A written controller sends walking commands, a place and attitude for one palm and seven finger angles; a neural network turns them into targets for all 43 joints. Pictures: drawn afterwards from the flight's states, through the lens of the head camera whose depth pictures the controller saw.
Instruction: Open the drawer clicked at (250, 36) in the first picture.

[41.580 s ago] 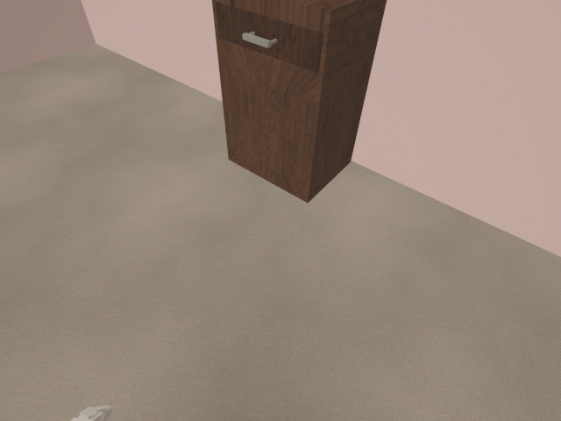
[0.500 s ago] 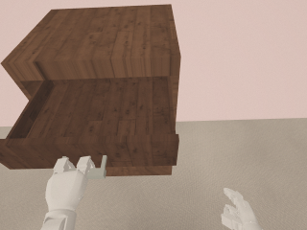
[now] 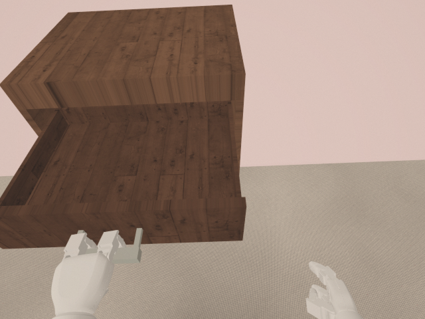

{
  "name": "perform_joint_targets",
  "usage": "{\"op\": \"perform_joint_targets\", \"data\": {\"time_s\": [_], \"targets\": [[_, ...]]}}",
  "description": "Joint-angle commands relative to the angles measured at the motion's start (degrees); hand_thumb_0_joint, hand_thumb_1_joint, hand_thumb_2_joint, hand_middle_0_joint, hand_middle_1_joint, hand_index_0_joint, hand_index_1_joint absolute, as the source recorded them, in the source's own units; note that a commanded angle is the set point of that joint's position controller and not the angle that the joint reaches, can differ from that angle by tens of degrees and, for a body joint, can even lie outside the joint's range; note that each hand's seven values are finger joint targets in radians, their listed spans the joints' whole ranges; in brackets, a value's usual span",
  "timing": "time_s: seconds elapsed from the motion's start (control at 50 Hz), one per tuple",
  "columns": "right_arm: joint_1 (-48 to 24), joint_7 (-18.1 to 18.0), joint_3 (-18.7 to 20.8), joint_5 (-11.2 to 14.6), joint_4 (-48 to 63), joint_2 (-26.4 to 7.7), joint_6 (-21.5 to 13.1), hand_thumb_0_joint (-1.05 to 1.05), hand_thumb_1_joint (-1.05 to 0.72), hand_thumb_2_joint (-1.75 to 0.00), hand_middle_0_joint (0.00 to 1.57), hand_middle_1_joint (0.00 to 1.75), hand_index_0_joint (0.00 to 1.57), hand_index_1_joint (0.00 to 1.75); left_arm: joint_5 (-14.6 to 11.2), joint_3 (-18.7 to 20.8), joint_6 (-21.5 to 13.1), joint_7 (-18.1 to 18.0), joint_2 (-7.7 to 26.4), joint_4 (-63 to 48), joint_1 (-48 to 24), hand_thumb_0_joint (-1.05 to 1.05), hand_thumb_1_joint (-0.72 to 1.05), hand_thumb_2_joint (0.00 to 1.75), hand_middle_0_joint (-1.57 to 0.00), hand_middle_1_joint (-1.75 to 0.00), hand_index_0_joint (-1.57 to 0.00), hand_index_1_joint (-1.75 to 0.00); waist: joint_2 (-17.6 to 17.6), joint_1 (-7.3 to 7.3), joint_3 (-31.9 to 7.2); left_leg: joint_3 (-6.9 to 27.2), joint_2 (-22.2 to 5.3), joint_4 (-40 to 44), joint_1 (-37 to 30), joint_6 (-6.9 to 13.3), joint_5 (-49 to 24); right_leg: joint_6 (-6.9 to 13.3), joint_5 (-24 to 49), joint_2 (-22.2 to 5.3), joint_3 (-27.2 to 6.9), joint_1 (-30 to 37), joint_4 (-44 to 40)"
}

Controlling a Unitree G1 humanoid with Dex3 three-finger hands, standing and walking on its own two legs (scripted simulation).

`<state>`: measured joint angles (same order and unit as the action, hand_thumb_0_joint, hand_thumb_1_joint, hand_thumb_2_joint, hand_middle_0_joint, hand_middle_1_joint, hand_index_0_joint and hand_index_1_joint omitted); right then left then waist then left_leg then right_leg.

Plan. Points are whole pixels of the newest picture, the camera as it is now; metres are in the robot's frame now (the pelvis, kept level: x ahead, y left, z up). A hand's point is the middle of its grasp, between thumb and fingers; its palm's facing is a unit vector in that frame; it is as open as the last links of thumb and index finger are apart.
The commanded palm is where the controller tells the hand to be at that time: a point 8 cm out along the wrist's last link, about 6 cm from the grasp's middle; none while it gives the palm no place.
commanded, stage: pull the drawer open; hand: left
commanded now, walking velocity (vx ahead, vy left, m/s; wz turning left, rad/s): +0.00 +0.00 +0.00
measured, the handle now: (107, 245) +0.24 +0.23 +0.02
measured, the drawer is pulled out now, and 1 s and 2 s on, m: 0.30 0.30 0.30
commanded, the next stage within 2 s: open the thumb to release the handle in 0.06 s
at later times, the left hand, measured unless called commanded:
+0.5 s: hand (101, 277) +0.19 +0.23 -0.01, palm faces +0.03 -0.06 -1.00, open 8.7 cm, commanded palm +0.16 +0.24 +0.04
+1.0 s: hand (100, 279) +0.19 +0.23 +0.00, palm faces +0.01 -0.07 -1.00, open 13.8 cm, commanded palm +0.17 +0.24 +0.04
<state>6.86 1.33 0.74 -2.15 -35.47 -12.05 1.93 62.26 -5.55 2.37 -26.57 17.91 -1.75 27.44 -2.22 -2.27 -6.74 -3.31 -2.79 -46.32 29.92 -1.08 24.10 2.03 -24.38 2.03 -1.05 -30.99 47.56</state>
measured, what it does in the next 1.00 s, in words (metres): stands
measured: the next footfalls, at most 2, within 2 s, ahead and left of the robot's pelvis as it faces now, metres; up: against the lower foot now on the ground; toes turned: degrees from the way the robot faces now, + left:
none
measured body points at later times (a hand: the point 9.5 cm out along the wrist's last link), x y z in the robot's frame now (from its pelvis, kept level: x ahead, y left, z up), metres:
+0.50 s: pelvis -0.01 +0.00 +0.00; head +0.02 -0.03 +0.45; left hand +0.18 +0.23 +0.05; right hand +0.21 -0.21 -0.11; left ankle -0.01 +0.13 -0.70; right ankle -0.01 -0.10 -0.70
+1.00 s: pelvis -0.02 -0.01 +0.01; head +0.00 -0.03 +0.46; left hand +0.18 +0.23 +0.05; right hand +0.18 -0.23 -0.10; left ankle -0.01 +0.13 -0.70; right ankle -0.01 -0.10 -0.70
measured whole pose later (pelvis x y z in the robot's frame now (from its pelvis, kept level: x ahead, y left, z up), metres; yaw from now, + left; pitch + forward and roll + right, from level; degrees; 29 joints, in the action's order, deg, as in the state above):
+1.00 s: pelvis -0.02 -0.01 +0.01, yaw +2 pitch +6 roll +1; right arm 5.9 -2.5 1.8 -1.8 -39.2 -13.2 2.0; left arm 63.0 -7.5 1.9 -26.0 18.2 8.3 15.4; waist -2.5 -3.8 -4.5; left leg -1.4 -2.1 -42.8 28.4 -1.3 20.2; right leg 2.3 -21.1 1.5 0.7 -28.6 43.9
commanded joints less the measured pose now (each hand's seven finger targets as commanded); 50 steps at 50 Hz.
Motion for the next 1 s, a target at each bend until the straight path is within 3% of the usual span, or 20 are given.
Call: {"op": "perform_joint_targets", "data": {"time_s": [0.0, 0.08, 0.12, 0.14, 0.16, 0.18, 0.22, 0.26, 0.3, 0.38, 0.52, 0.54, 0.58, 0.64, 0.68, 0.72, 0.74, 0.84, 0.9, 0.98], "targets": [[-7.9, 0.1, 1.8, 0.6, 10.3, -5.3, -3.3, 0.00, -0.90, -0.90, 0.20, 0.30, 0.20, 0.30, -1.9, 4.1, -0.5, -2.5, 5.7, -11.2, 13.5, 0.00, 0.90, 0.90, -0.40, -1.35, -0.40, -1.35, 0.5, -4.16, -7.5, 2.0, 4.2, 4.3, -6.6, 1.2, -19.1, 1.2, 23.9, 1.0, -1.5, 5.0, -7.1], [-7.6, 1.0, 1.8, 0.4, 10.8, -5.5, -3.2, 0.00, -0.90, -0.90, 0.20, 0.30, 0.20, 0.30, -1.8, 1.6, -0.6, -2.5, 3.7, -12.8, 15.1, 0.00, 0.90, 0.90, -0.40, -1.35, -0.40, -1.35, 0.6, -3.55, -6.8, 2.4, 3.9, 3.8, -6.4, 1.4, -20.0, 1.1, 23.2, 1.2, -1.1, 3.3, -6.2], [-7.7, 1.1, 1.6, 0.3, 11.2, -5.6, -3.2, 0.00, -0.90, -0.90, 0.20, 0.30, 0.20, 0.30, -1.7, 2.6, -0.7, -2.7, 4.7, -12.7, 15.6, 0.00, 0.90, 0.90, -0.40, -1.35, -0.40, -1.35, 1.5, -3.79, -6.5, 2.6, 3.8, 3.3, -6.2, 1.4, -20.0, 1.1, 23.1, 1.4, -1.5, 2.8, -6.0], [-7.8, -0.5, 2.0, 0.2, 7.5, -7.2, -1.8, 0.00, -0.90, -0.90, 0.20, 0.30, 0.20, 0.30, 0.5, 10.0, -0.1, -3.9, 13.2, -10.5, -7.7, 0.00, 0.90, 0.90, -0.40, -1.35, -0.40, -1.35, 3.3, 0.20, -4.8, 2.9, 3.9, 3.2, -3.5, 1.4, -14.6, 0.6, 20.4, 0.9, -1.8, -0.4, -6.5], [-7.9, -1.4, 2.0, -0.9, 8.5, -6.3, -2.4, 0.00, -0.90, -0.90, 0.20, 0.30, 0.20, 0.30, 1.6, 10.3, 0.2, -4.8, 11.3, -8.4, -7.1, 0.00, 0.83, 0.87, -0.40, -1.34, -0.40, -1.34, 2.5, -2.18, -5.2, 2.7, 4.6, 3.2, -3.6, 1.6, -12.3, 0.6, 17.9, 0.8, -2.3, -0.1, -6.9], [-7.1, -1.7, 2.0, -0.5, 8.0, -6.0, -2.9, 0.00, -0.90, -0.90, 0.20, 0.30, 0.20, 0.30, 1.8, 9.2, 0.5, -5.0, 9.9, -5.4, -6.3, 0.00, 0.76, 0.84, -0.39, -1.34, -0.39, -1.34, 2.5, -1.23, -4.2, 2.8, 4.6, 3.1, -3.9, 1.6, -11.8, 0.8, 17.3, 0.9, -2.0, -0.7, -7.3], [-6.9, -1.9, 2.1, -0.5, 8.2, -6.0, -3.2, 0.00, -0.90, -0.90, 0.20, 0.30, 0.20, 0.30, 1.1, 8.8, 0.6, -5.5, 8.9, -5.6, -4.1, 0.00, 0.62, 0.78, -0.38, -1.32, -0.38, -1.32, 1.0, -2.66, -8.5, 2.4, 4.5, 3.4, -5.9, 1.5, -14.3, 0.9, 19.3, 0.8, -1.5, 1.2, -6.5], [-7.2, -2.2, 2.5, -0.1, 7.8, -6.2, -2.8, 0.00, -0.90, -0.90, 0.20, 0.30, 0.20, 0.30, 0.1, 8.0, 1.5, -5.6, 8.7, -6.8, -6.0, 0.00, 0.48, 0.72, -0.37, -1.30, -0.37, -1.30, 1.3, -2.50, -11.4, 2.1, 4.5, 3.4, -7.1, 1.4, -16.3, 0.7, 22.1, 0.8, -1.3, 2.8, -6.3], [-7.4, -2.5, 2.7, 0.5, 7.3, -6.1, -2.6, 0.00, -0.90, -0.90, 0.20, 0.30, 0.20, 0.30, -0.5, 6.8, 2.9, -5.2, 8.0, -6.1, -7.3, 0.00, 0.34, 0.66, -0.36, -1.29, -0.36, -1.29, 1.2, -1.90, -11.5, 2.2, 4.3, 4.0, -7.7, 1.1, -17.0, 0.6, 22.6, 0.6, -0.6, 3.7, -7.0], [-8.6, -3.4, 2.0, 0.9, 6.3, -5.8, -2.4, 0.00, -0.90, -0.90, 0.20, 0.30, 0.20, 0.30, 0.4, 5.8, 4.3, -4.1, 8.4, -2.2, -10.9, 0.00, 0.06, 0.54, -0.34, -1.26, -0.34, -1.26, 4.2, -1.84, -7.8, 2.1, 4.6, 5.1, -6.5, 1.5, -13.8, 0.2, 18.8, 0.6, -0.6, 3.1, -8.8], [-10.0, -4.5, 1.0, 1.0, 6.2, -5.5, -2.7, 0.00, -0.90, -0.90, 0.20, 0.30, 0.20, 0.30, -0.2, 5.7, 4.1, -1.4, 9.7, -1.1, -12.5, 0.00, -0.43, 0.33, -0.30, -1.21, -0.30, -1.21, 4.4, -3.02, -8.1, 1.4, 5.3, 6.2, -7.4, 1.7, -12.8, -0.1, 19.3, -0.1, -2.4, 6.2, -11.2], [-9.8, -4.6, 1.2, 1.2, 6.0, -5.4, -2.6, 0.00, -0.90, -0.90, 0.20, 0.30, 0.20, 0.30, -0.7, 6.1, 3.9, -1.0, 9.9, -0.3, -12.4, 0.00, -0.50, 0.30, -0.30, -1.20, -0.30, -1.20, 5.0, -2.65, -6.3, 1.5, 5.3, 6.5, -6.9, 1.8, -12.0, -0.1, 18.3, -0.2, -2.5, 6.1, -11.9], [-9.8, -4.7, 1.0, 1.1, 5.5, -5.4, -2.7, 0.00, -0.90, -0.90, 0.20, 0.30, 0.20, 0.30, -0.6, 6.2, 3.3, -0.3, 10.2, 0.7, -14.5, 0.00, -0.50, 0.30, -0.30, -1.20, -0.30, -1.20, 5.0, -2.44, -5.2, 1.6, 5.3, 6.9, -6.6, 1.9, -11.0, -0.2, 16.6, -0.4, -2.9, 5.8, -12.8], [-9.8, -4.8, 1.1, 1.1, 5.9, -5.2, -2.9, 0.00, -0.90, -0.90, 0.20, 0.30, 0.20, 0.30, -0.9, 7.6, 2.0, 0.0, 11.1, 0.5, -11.9, 0.00, -0.50, 0.30, -0.30, -1.20, -0.30, -1.20, 2.9, -3.55, -5.7, 1.5, 5.4, 7.2, -6.7, 1.7, -11.0, 0.0, 16.4, -0.4, -3.6, 6.7, -13.1], [-9.8, -4.7, 1.2, 1.0, 5.5, -5.2, -2.9, 0.00, -0.90, -0.90, 0.20, 0.30, 0.20, 0.30, -0.5, 6.7, 1.4, 0.0, 10.4, 1.0, -14.1, 0.00, -0.50, 0.30, -0.30, -1.20, -0.30, -1.20, 2.4, -2.82, -4.6, 1.5, 5.5, 7.1, -6.8, 1.7, -10.9, 0.0, 15.6, -0.4, -4.0, 5.6, -13.7], [-9.6, -4.7, 1.2, 0.8, 5.6, -5.5, -3.0, 0.00, -0.90, -0.90, 0.20, 0.30, 0.20, 0.30, -0.6, 8.4, 0.6, -0.1, 12.0, 0.6, -15.2, 0.00, -0.50, 0.30, -0.30, -1.20, -0.30, -1.20, 3.1, -3.13, -5.5, 1.6, 5.4, 7.1, -6.7, 1.7, -10.7, -0.1, 15.2, -0.6, -4.4, 6.1, -13.8], [-9.7, -4.3, 1.7, 0.7, 6.2, -5.1, -3.0, 0.00, -0.90, -0.90, 0.20, 0.30, 0.20, 0.30, -1.0, 3.9, 0.7, 0.0, 7.6, -2.8, -14.8, 0.00, -0.50, 0.30, -0.30, -1.20, -0.30, -1.20, 0.7, -2.66, -6.5, 1.7, 5.4, 7.4, -8.4, 1.7, -11.4, 0.2, 16.2, -0.6, -4.1, 6.2, -13.9], [-9.2, -4.3, 2.0, 0.8, 5.4, -5.5, -2.9, 0.00, -0.90, -0.90, 0.20, 0.30, 0.20, 0.30, -0.7, 7.0, 0.4, -0.9, 10.1, 0.2, -15.1, 0.00, -0.50, 0.30, -0.30, -1.20, -0.30, -1.20, 4.6, -2.38, -6.1, 1.8, 5.3, 7.4, -6.8, 1.6, -11.3, 0.1, 16.7, -0.5, -3.8, 6.0, -13.4], [-9.1, -4.2, 2.2, 0.7, 5.3, -5.8, -3.0, 0.00, -0.90, -0.90, 0.20, 0.30, 0.20, 0.30, 0.1, 5.6, 0.4, -1.2, 9.4, 0.2, -19.4, 0.00, -0.50, 0.30, -0.30, -1.20, -0.30, -1.20, 1.5, -1.81, -5.3, 1.7, 5.0, 7.8, -7.5, 1.5, -9.8, 0.2, 12.4, -0.7, -2.8, 4.1, -14.1], [-8.9, -4.7, 2.5, 0.9, 4.6, -5.8, -3.0, 0.00, -0.90, -0.90, 0.20, 0.30, 0.20, 0.30, 0.2, 6.0, 0.9, -1.8, 10.0, 2.6, -22.2, 0.00, -0.50, 0.30, -0.30, -1.20, -0.30, -1.20, 3.3, -1.62, -6.5, 1.6, 5.1, 7.4, -7.2, 1.8, -9.2, -0.1, 11.4, -0.6, -2.6, 3.9, -13.9]]}}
